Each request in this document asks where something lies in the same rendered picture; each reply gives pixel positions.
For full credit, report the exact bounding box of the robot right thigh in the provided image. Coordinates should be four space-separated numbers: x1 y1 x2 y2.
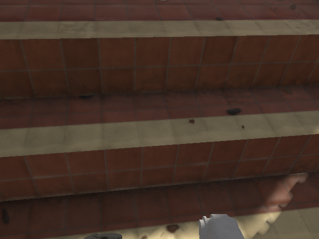
198 214 244 239

